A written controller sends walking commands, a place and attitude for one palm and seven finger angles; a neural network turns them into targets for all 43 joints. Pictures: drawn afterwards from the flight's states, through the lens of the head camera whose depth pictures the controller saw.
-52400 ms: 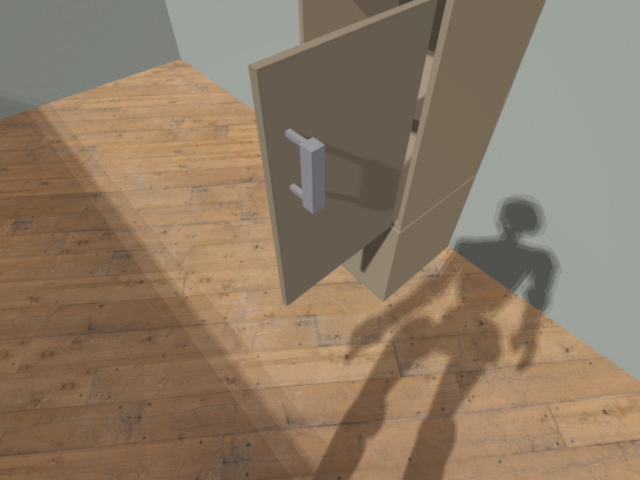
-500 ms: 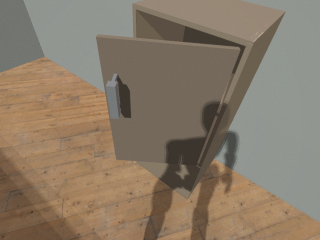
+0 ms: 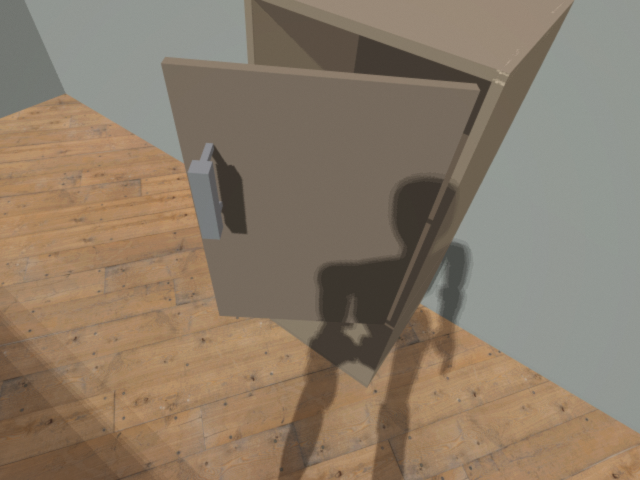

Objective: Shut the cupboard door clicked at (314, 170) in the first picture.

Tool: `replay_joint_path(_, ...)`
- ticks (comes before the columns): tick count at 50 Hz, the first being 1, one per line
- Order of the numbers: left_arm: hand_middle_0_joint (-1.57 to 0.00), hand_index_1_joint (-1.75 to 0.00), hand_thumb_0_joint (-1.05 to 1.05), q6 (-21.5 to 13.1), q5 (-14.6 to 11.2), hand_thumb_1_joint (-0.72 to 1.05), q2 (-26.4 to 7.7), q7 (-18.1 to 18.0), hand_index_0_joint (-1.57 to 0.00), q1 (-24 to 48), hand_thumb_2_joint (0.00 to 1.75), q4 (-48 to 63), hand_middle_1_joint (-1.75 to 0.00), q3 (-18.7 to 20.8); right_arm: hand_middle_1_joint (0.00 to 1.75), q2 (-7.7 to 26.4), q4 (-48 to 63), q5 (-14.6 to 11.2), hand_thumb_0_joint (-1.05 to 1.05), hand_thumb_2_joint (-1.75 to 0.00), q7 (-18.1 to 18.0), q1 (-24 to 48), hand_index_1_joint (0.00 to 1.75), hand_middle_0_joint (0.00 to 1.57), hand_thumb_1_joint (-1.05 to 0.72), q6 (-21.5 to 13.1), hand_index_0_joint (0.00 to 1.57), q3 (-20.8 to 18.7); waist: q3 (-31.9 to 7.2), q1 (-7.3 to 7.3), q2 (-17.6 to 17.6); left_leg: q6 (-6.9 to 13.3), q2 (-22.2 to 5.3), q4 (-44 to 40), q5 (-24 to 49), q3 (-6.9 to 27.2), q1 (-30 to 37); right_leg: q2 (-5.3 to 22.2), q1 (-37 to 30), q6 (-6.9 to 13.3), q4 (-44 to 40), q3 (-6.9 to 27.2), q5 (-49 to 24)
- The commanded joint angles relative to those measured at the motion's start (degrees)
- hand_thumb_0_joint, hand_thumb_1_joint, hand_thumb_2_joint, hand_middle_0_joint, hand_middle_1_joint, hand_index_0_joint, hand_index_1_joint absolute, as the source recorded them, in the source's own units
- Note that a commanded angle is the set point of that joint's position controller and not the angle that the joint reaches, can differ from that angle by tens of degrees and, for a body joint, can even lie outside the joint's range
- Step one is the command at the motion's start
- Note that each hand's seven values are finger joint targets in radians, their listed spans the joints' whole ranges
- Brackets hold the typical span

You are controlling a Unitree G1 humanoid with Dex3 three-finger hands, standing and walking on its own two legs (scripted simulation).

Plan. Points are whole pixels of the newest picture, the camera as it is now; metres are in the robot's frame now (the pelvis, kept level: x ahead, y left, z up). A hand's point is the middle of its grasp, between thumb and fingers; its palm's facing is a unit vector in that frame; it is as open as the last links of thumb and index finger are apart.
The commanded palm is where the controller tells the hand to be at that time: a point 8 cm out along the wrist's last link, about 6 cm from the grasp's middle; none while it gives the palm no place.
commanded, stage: come to a stop and stand still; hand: left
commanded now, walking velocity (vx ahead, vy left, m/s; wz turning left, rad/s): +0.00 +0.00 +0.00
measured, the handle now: (210, 191) +0.48 +0.20 +0.08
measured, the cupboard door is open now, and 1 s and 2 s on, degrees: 34 34 34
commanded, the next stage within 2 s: look again from close up in 1.12 s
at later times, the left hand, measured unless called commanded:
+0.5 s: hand out of the picture -0.01 +0.21 -0.16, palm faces -0.04 -0.96 -0.29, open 7.4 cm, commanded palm none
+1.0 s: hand out of the picture +0.05 +0.19 -0.17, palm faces -0.05 -0.97 -0.25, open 7.4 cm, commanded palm none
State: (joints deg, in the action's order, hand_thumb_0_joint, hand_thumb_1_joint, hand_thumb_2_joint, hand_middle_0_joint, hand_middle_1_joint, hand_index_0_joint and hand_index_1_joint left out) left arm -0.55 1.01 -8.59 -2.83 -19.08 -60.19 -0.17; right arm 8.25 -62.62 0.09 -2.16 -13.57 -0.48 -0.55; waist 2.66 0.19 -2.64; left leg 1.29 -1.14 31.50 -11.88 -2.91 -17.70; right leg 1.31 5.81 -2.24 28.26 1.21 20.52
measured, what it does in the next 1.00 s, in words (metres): stands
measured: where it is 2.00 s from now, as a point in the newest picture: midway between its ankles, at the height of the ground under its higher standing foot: outside the picture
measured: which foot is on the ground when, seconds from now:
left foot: down 0.00-1.00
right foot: down 0.00-1.00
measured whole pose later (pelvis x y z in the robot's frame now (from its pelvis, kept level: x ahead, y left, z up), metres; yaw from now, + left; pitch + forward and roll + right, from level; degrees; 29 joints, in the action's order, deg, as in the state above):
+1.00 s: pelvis +0.01 -0.02 +0.00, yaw -2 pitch -1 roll +0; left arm -0.6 1.1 -14.6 -0.9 -12.1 -60.9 -0.8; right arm 13.6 -61.2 0.7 -0.6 -8.6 -0.7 0.1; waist 2.4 0.3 -1.1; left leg -0.4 -2.5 28.4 -10.9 -4.1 -16.4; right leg 0.1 6.5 -0.5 28.0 2.7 20.5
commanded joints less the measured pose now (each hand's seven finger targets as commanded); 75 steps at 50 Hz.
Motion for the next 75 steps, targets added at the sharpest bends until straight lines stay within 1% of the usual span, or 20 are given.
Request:
replay_joint_path(1, -0.2, -0.3, 0.0, -0.6, 0.8, 0.9, -6.7, -2.0, -0.2, -6.0, 0.9, 1.9, -0.3, 1.4, 0.3, 8.8, 7.5, -0.1, 0.0, -0.9, 0.6, 1.7, 0.3, 0.2, -0.9, -0.9, 0.2, -1.5, 1.1, 0.48, 8.3, 0.1, -6.2, 3.7, 22.6, 4.6, 8.3, 4.7, 11.9, 3.1, -6.5, 5.4, -23.1)
replay_joint_path(2, -0.2, -0.3, 0.0, -0.5, 0.6, 0.9, -8.7, -1.4, -0.2, -1.7, 0.9, 4.8, -0.3, 1.5, 0.3, 6.9, 8.1, 0.3, 0.0, -0.9, 1.2, -2.7, 0.3, 0.2, -0.9, -0.2, 0.2, -1.5, -1.3, -2.53, 9.2, 0.1, -5.3, -0.1, 4.0, 5.7, 3.5, 4.3, 10.0, 4.6, -4.7, 3.5, -3.6)
replay_joint_path(3, -0.2, -0.3, 0.0, -0.3, 0.5, 0.9, -8.3, -0.8, -0.2, -0.3, 0.9, 5.8, -0.3, 1.4, 0.3, 8.4, 8.9, 0.8, 0.0, -0.9, 1.5, -2.0, 0.3, 0.2, -0.9, 0.4, 0.2, -1.7, 0.1, -2.08, 9.9, 0.6, -5.1, -2.9, -6.6, 6.7, 0.0, 1.7, 11.4, 5.1, -2.9, 2.5, 5.0)
replay_joint_path(4, -0.2, -0.3, 0.0, -0.2, 0.5, 0.9, -8.2, -0.5, -0.2, -1.0, 0.9, 6.3, -0.3, 1.3, 0.3, 9.2, 9.9, 1.0, 0.0, -0.9, 1.7, -1.9, 0.3, 0.2, -0.9, 0.5, 0.2, -2.0, -0.5, -1.83, 11.3, 1.1, -5.3, -5.4, -10.7, 8.3, -1.8, 0.3, 11.2, 5.3, -0.8, 1.3, 6.6)
replay_joint_path(5, -0.2, -0.3, 0.0, -0.2, 0.6, 0.9, -7.8, -0.3, -0.2, -1.6, 0.9, 6.5, -0.3, 1.4, 0.3, 9.3, 10.7, 1.2, 0.0, -0.9, 1.7, -0.9, 0.3, 0.2, -0.9, 0.3, 0.2, -1.9, -0.3, -0.66, 12.9, 1.8, -5.5, -7.4, -11.6, 9.6, -3.1, -0.2, 9.8, 5.2, 0.1, 0.1, 5.5)
replay_joint_path(6, -0.2, -0.3, 0.0, -0.2, 0.4, 0.9, -8.0, 0.0, -0.2, -2.7, 0.9, 6.1, -0.3, 1.3, 0.3, 9.4, 11.5, 1.1, 0.0, -0.9, 1.8, 0.1, 0.3, 0.2, -0.9, 0.3, 0.2, -1.8, -1.5, -0.01, 10.7, 2.0, -5.4, -7.7, -12.1, 9.9, -2.3, -0.2, 9.6, 5.2, 0.2, 0.2, 4.8)
replay_joint_path(8, -0.2, -0.3, 0.0, -0.2, 0.4, 0.9, -8.1, 0.3, -0.2, -1.4, 0.9, 6.1, -0.3, 0.9, 0.3, 9.7, 12.4, 1.0, 0.0, -0.9, 1.8, 0.2, 0.3, 0.2, -0.9, 0.5, 0.2, -2.0, 0.0, -0.36, 4.1, 1.7, -4.7, -8.4, -15.2, 9.0, -2.0, 0.2, 11.9, 5.3, -1.4, 1.7, 7.5)
replay_joint_path(9, -0.2, -0.3, 0.0, -0.1, 0.4, 0.9, -8.2, 0.4, -0.2, -0.6, 0.9, 6.2, -0.3, 0.9, 0.3, 10.0, 12.4, 1.1, 0.0, -0.9, 1.9, 0.3, 0.3, 0.2, -0.9, 0.6, 0.2, -2.1, 1.5, -0.51, 3.0, 1.4, -4.4, -8.8, -16.1, 8.5, -1.8, 0.5, 13.8, 5.2, -2.2, 2.4, 9.4)
replay_joint_path(10, -0.2, -0.3, 0.0, -0.2, 0.5, 0.9, -8.7, 0.5, -0.2, 0.0, 0.9, 6.6, -0.3, 0.9, 0.3, 9.9, 12.3, 1.1, 0.0, -0.9, 1.9, 0.3, 0.3, 0.2, -0.9, 0.4, 0.2, -2.1, 2.3, -0.54, 3.5, 1.5, -4.2, -9.4, -14.5, 8.3, -1.7, 0.7, 14.1, 5.2, -2.4, 2.5, 8.3)
replay_joint_path(14, -0.2, -0.3, 0.0, -0.1, 0.4, 0.9, -10.3, 0.7, -0.2, 0.2, 0.9, 6.9, -0.3, 1.0, 0.3, 10.9, 11.9, 1.1, 0.0, -0.9, 2.1, -0.5, 0.3, 0.2, -0.9, 0.4, 0.2, -2.2, 2.9, -0.65, 0.5, 1.1, -4.1, -10.2, -15.7, 7.6, -0.3, 1.2, 16.6, 5.1, -3.9, 3.6, 11.8)
replay_joint_path(15, -0.2, -0.3, 0.0, -0.2, 0.5, 0.9, -10.7, 0.7, -0.2, 0.3, 0.9, 6.9, -0.3, 1.1, 0.3, 10.9, 11.5, 1.1, 0.0, -0.9, 2.1, -0.2, 0.3, 0.2, -0.9, 0.3, 0.2, -2.2, 3.3, -0.4, 1.7, 1.2, -4.0, -10.5, -14.2, 7.3, -0.4, 1.4, 16.2, 5.2, -4.3, 3.7, 10.3)
replay_joint_path(19, -0.2, -0.3, 0.0, -0.5, 0.3, 0.9, -12.1, 1.0, -0.2, 0.0, 0.9, 6.5, -0.3, 1.1, 0.3, 12.3, 10.8, 0.9, 0.0, -0.9, 2.1, -0.5, 0.3, 0.2, -0.9, -0.1, 0.2, -2.2, 2.0, -0.43, 0.3, 1.2, -4.2, -10.4, -12.5, 7.0, 1.3, 1.9, 16.2, 5.2, -5.0, 5.0, 9.3)
replay_joint_path(26, -0.2, -0.3, 0.0, -1.1, 0.2, 0.9, -13.4, 1.2, -0.2, 0.4, 0.9, 4.8, -0.3, 1.1, 0.3, 12.7, 8.3, 0.6, 0.0, -0.9, 1.9, -0.5, 0.3, 0.2, -0.9, -1.1, 0.2, -1.9, 0.3, -0.23, 0.6, 1.1, -4.5, -8.7, -4.1, 5.5, 4.3, 3.1, 14.1, 5.1, -6.0, 5.5, 2.6)
replay_joint_path(34, -0.2, -0.3, 0.0, -1.0, 0.0, 0.9, -13.8, 1.3, -0.2, 1.2, 0.9, 2.4, -0.3, 1.2, 0.3, 13.6, 5.8, 0.5, 0.0, -0.9, 1.5, 0.6, 0.3, 0.2, -0.9, -1.6, 0.2, -1.5, -1.9, 0.01, 3.4, 1.0, -5.4, -8.0, 2.6, 5.2, 6.4, 3.3, 10.5, 4.6, -5.5, 5.1, -4.4)
replay_joint_path(40, -0.2, -0.3, 0.0, -1.0, 0.1, 0.9, -14.4, 1.3, -0.2, 2.3, 0.9, 1.6, -0.3, 1.2, 0.3, 13.9, 4.7, 0.4, 0.0, -0.9, 1.2, 2.4, 0.3, 0.2, -0.9, -1.6, 0.2, -1.4, -2.2, 0.24, 2.6, 1.0, -5.7, -6.7, 7.9, 4.5, 8.0, 3.6, 9.0, 4.3, -5.7, 5.0, -10.6)
replay_joint_path(48, -0.2, -0.3, 0.0, -0.9, 0.1, 0.9, -15.1, 1.3, -0.2, 4.4, 0.9, 1.6, -0.3, 1.4, 0.3, 14.7, 4.4, 0.5, 0.0, -0.9, 1.2, 4.7, 0.3, 0.2, -0.9, -1.4, 0.2, -1.3, -3.2, 0.14, 3.0, 0.6, -5.8, -6.6, 10.2, 4.1, 9.3, 3.9, 7.8, 4.0, -6.0, 5.1, -13.7)
replay_joint_path(50, -0.2, -0.3, 0.0, -0.9, 0.2, 0.9, -15.1, 1.4, -0.2, 4.5, 0.9, 1.7, -0.3, 1.4, 0.3, 14.6, 4.3, 0.4, 0.0, -0.9, 1.2, 5.3, 0.3, 0.2, -0.9, -1.4, 0.2, -1.4, -2.0, 0.29, 1.6, 0.6, -5.9, -6.8, 10.2, 3.9, 9.2, 3.9, 8.1, 3.9, -6.5, 5.0, -14.1)
replay_joint_path(64, -0.2, -0.3, 0.0, -1.0, 0.0, 0.9, -16.1, 1.4, -0.2, 5.3, 0.9, 1.6, -0.3, 1.5, 0.3, 15.5, 3.7, 0.5, 0.0, -0.9, 1.2, 6.6, 0.3, 0.2, -0.9, -1.2, 0.2, -1.3, -4.7, 0.24, 1.5, 0.4, -5.9, -7.0, 13.7, 3.8, 11.4, 4.5, 5.5, 3.6, -7.0, 4.4, -17.9)
replay_joint_path(73, -0.2, -0.3, 0.0, -0.9, -0.1, 0.9, -16.1, 1.3, -0.2, 5.0, 0.9, 0.9, -0.3, 1.5, 0.3, 15.6, 2.6, 0.4, 0.0, -0.9, 1.0, 6.6, 0.3, 0.2, -0.9, -1.2, 0.2, -1.1, -4.7, 0.23, 2.4, 0.4, -6.0, -7.5, 14.9, 3.9, 12.0, 4.6, 4.7, 3.4, -7.4, 4.1, -18.3)
replay_joint_path(75, -0.2, -0.3, 0.0, -0.9, 0.1, 0.9, -15.9, 1.3, -0.2, 4.6, 0.9, 0.5, -0.3, 1.5, 0.3, 15.3, 2.3, 0.3, 0.0, -0.9, 1.0, 7.0, 0.3, 0.2, -0.9, -1.2, 0.2, -1.1, -3.3, 0.6, 2.0, 0.4, -6.0, -7.4, 15.2, 3.8, 11.7, 4.6, 4.9, 3.4, -7.9, 3.9, -18.9)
